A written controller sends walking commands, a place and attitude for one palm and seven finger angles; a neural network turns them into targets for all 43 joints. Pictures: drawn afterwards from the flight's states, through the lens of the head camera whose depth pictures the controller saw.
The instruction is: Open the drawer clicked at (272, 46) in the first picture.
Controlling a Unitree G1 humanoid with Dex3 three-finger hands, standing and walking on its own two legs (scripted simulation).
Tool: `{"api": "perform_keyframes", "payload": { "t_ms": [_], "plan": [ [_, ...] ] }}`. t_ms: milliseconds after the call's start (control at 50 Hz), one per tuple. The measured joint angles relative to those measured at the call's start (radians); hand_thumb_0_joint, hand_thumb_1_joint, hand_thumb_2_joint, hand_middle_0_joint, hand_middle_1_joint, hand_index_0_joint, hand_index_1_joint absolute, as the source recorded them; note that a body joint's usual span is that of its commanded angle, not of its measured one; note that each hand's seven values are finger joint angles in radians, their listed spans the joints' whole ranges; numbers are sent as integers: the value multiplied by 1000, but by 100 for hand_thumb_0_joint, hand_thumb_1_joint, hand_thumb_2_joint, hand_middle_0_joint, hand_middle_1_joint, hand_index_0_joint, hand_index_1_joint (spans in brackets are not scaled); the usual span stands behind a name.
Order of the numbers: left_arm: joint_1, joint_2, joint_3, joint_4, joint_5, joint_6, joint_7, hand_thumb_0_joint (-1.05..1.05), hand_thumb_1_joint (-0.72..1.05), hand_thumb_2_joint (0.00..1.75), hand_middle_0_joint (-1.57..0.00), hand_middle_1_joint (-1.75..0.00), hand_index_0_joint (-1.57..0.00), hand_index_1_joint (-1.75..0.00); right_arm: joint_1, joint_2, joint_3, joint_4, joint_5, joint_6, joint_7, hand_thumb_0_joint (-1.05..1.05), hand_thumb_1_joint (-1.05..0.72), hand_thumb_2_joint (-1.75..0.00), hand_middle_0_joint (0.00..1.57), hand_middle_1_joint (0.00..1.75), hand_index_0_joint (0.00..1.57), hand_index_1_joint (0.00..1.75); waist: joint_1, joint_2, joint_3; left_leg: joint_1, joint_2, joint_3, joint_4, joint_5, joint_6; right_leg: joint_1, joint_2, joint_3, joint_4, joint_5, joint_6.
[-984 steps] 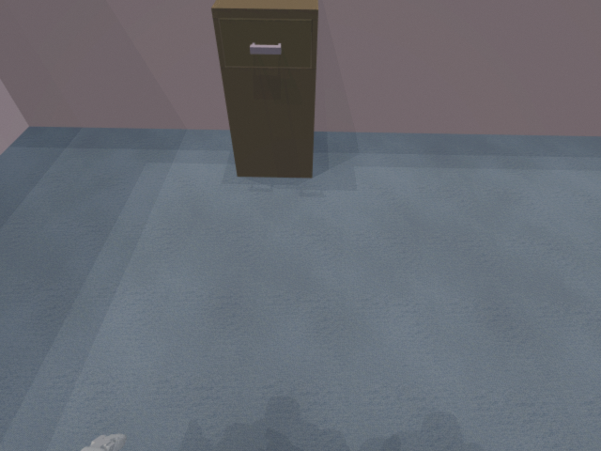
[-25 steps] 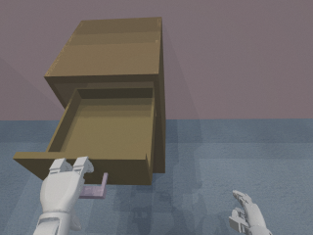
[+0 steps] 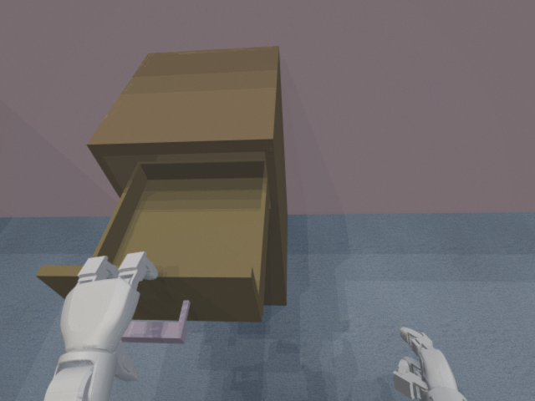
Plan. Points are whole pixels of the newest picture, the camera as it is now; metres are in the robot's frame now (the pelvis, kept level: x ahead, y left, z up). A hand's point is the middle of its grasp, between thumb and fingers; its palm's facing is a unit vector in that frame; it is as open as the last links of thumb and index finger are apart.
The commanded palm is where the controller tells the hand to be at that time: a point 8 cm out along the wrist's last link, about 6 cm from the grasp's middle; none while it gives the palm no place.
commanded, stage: lift the hand off the handle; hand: left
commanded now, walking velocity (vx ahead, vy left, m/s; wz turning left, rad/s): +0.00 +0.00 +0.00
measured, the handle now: (153, 318) +0.25 +0.25 -0.06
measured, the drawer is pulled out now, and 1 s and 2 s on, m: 0.30 0.30 0.30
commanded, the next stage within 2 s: draw the hand back to the body in 0.74 s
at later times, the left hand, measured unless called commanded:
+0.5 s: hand (102, 311) +0.20 +0.25 +0.08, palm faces +0.06 -0.09 -0.99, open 13.8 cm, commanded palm +0.18 +0.25 +0.13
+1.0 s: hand (102, 302) +0.21 +0.25 +0.09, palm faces +0.06 -0.13 -0.99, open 13.8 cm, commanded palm +0.18 +0.25 +0.15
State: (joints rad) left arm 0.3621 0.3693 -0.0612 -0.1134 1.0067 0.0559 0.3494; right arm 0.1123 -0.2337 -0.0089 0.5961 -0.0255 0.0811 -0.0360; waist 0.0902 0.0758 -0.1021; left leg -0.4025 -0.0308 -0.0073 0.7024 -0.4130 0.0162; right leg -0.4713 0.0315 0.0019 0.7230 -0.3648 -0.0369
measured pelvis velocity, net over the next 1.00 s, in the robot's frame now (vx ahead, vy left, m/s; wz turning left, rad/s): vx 0.01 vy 0.02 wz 0.00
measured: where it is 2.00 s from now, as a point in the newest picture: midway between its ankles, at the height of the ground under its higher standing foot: outside the picture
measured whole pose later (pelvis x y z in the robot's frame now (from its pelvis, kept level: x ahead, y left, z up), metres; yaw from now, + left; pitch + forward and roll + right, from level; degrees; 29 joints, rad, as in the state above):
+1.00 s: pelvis +0.01 +0.02 +0.02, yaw +0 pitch +3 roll -1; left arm 0.41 0.42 -0.04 -0.33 0.94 0.07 0.17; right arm 0.13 -0.24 0.02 0.56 -0.01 0.10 0.00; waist 0.11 0.09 -0.06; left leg -0.24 -0.04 -0.01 0.53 -0.34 0.04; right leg -0.30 0.02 0.01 0.52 -0.28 -0.01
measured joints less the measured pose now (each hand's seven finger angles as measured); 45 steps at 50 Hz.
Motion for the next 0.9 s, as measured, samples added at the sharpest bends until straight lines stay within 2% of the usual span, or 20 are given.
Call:
{"api": "perform_keyframes", "payload": {
  "t_ms": [160,260,360,480,740,900],
  "plan": [
    [-34,6,-12,-12,-13,50,-64,0,-49,30,-32,-120,-34,-121,-9,-4,13,-6,11,14,4,1,-90,-90,20,30,20,30,7,3,16,49,-1,-1,-47,24,0,47,-2,0,-42,20,0],
    [-29,24,-6,-30,-24,31,-104,0,-49,30,-32,-120,-33,-120,-9,-2,19,-8,8,14,-1,1,-90,-90,20,30,20,30,9,1,23,79,2,-1,-76,36,-1,77,1,2,-71,33,-1],
    [0,39,21,-74,-34,6,-114,0,-49,30,-32,-120,-32,-120,-6,-4,18,-11,8,12,2,1,-90,-90,20,30,20,30,12,4,29,101,5,-2,-94,43,0,102,4,1,-96,43,0],
    [7,49,40,-95,-48,5,-128,0,-49,30,-32,-120,-32,-120,-8,-11,15,-7,11,16,5,1,-90,-90,20,30,20,30,18,9,37,114,2,-5,-112,53,4,120,1,-1,-120,55,4],
    [-26,53,20,-132,-57,2,-171,0,-49,30,-32,-120,-32,-120,-8,-3,24,-9,16,19,14,2,-90,-90,20,30,20,30,18,16,45,150,-6,-6,-153,71,15,161,-8,0,-171,76,16],
    [-9,50,24,-140,-65,25,-195,0,-49,30,-32,-120,-32,-120,2,-1,29,-26,19,21,27,1,-90,-90,20,30,20,30,16,13,52,157,-6,-3,-169,76,20,172,-8,3,-195,86,21]
  ]
}}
